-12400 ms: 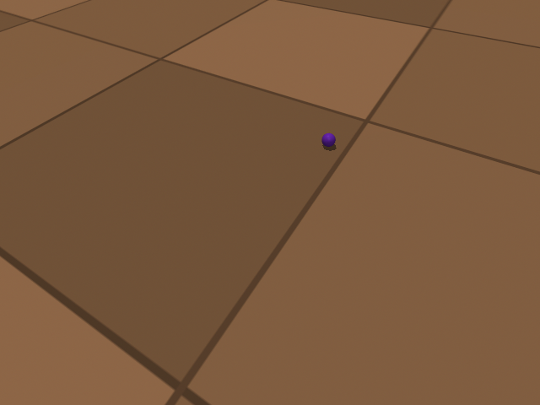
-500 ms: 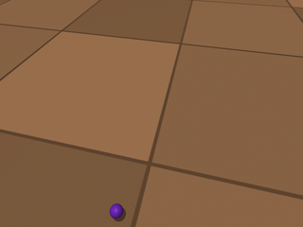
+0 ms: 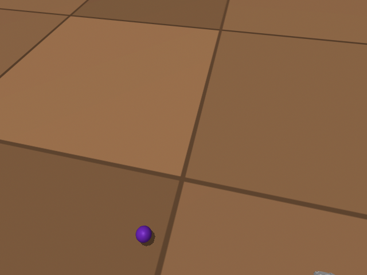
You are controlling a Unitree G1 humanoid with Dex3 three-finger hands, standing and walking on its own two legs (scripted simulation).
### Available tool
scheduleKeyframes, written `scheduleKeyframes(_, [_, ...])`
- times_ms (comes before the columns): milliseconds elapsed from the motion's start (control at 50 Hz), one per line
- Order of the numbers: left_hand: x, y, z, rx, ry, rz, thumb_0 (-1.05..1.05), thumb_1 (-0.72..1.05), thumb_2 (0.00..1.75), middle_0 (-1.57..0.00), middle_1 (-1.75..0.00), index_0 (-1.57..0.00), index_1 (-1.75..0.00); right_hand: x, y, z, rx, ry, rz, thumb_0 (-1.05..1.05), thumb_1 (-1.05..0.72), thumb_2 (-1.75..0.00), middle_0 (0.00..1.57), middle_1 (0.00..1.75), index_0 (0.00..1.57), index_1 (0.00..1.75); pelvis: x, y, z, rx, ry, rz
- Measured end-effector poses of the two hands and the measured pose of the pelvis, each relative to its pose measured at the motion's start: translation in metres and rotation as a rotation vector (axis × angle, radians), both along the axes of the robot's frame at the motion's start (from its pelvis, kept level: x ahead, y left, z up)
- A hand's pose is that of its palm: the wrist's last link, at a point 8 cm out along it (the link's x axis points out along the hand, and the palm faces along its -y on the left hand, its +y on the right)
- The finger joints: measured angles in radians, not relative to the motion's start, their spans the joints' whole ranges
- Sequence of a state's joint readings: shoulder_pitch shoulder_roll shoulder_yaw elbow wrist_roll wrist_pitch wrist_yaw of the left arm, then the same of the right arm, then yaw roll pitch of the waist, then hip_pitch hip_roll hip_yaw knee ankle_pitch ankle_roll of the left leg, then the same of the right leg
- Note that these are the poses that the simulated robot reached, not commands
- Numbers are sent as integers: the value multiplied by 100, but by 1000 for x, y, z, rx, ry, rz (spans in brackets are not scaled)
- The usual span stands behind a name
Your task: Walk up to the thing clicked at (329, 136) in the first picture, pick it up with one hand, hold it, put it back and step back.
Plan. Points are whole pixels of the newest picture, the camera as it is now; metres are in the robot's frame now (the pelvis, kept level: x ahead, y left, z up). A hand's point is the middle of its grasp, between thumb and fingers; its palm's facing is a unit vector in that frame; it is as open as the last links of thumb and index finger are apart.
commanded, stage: walk up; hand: left
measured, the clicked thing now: (143, 234) +0.39 +0.22 -0.73
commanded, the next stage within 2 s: none
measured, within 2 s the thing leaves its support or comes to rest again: neither
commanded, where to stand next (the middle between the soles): +0.00 +0.00 m, yaw -2 degrees
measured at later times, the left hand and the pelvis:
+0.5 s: hand out of the picture +0.04 +0.32 -0.18, palm faces -0.09 -0.94 -0.34, open 7.4 cm; pelvis -0.05 +0.06 -0.01, yaw -2 degrees
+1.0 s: hand out of the picture +0.05 +0.26 -0.15, palm faces -0.06 -0.94 -0.33, open 7.4 cm; pelvis -0.07 +0.01 -0.01, yaw -2 degrees
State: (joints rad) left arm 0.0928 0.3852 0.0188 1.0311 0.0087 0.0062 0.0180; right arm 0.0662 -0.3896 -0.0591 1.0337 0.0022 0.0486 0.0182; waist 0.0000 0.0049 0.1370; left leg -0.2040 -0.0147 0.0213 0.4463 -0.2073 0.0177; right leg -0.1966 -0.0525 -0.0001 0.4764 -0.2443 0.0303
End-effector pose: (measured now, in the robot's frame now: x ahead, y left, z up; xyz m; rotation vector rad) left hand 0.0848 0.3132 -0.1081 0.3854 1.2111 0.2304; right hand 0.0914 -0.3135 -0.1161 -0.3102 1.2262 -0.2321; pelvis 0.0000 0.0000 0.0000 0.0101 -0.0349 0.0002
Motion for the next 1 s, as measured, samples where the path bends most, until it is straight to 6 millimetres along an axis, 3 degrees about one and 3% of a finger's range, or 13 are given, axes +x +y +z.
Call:
scheduleKeyframes(80, [-8, 8, 0, 25, -12, -13, 1, 90, 90, -21, -30, -20, -30, -7, -5, -4, -7, -15, 1, 0, -90, -90, 20, 29, 21, 30, -14, 3, -7, -8, -7, 5])
scheduleKeyframes(160, [-18, 21, -1, 35, -22, -32, 1, 90, 90, -21, -30, -21, -30, -22, 3, -3, -17, -8, 7, 0, -91, -90, 20, 29, 20, 30, -27, 16, -9, 1, -5, -1])
scheduleKeyframes(300, [-20, 56, -26, 2, -53, -53, 1, 90, 90, -21, -30, -21, -30, -76, 37, -5, -68, 48, 6, 0, -91, -90, 20, 29, 20, 30, -50, 50, -23, 3, 13, 14])
scheduleKeyframes(380, [-29, 58, -33, -44, -27, -34, 1, 90, 90, -20, -30, -20, -30, -107, 64, 2, -52, 98, 2, 0, -91, -90, 20, 29, 21, 30, -53, 58, -15, -7, -1, 12])
scheduleKeyframes(460, [-40, 56, -33, -79, 10, -36, 1, 91, 90, -21, -30, -20, -30, -117, 74, 8, -54, 80, -16, 1, -90, -90, 20, 30, 21, 30, -53, 63, -10, -19, 5, -15])
scheduleKeyframes(540, [-44, 56, -30, -67, 42, -67, 1, 90, 90, -21, -30, -20, -30, -122, 67, 9, -77, 25, -37, 1, -90, -90, 20, 30, 21, 30, -57, 63, -10, -14, 0, -37])
scheduleKeyframes(620, [-35, 51, -22, -42, 19, -96, 1, 90, 90, -21, -30, -20, -30, -133, 48, 9, -101, 4, -47, 0, -90, -90, 20, 30, 21, 30, -62, 54, -12, -5, -6, -57])
scheduleKeyframes(760, [-21, 20, -4, -18, -91, -130, 1, 91, 90, -20, -30, -20, -30, -146, 8, -3, -98, 1, -76, 0, -90, -90, 20, 30, 21, 30, -69, 25, -17, -28, -39, -64])
scheduleKeyframes(880, [-31, -6, 7, -53, -120, -117, 1, 90, 90, -21, -30, -20, -30, -135, 2, 3, -67, -25, -42, 1, -90, -90, 20, 29, 21, 30, -70, 14, -5, 0, -34, -67])
scheduleKeyframes(1000, [-44, -12, -4, -92, -116, -82, 1, 90, 90, -21, -30, -21, -30, -131, 6, 3, -64, -7, 4, 0, -90, -90, 20, 29, 21, 30, -71, 12, -8, -12, -27, -43])
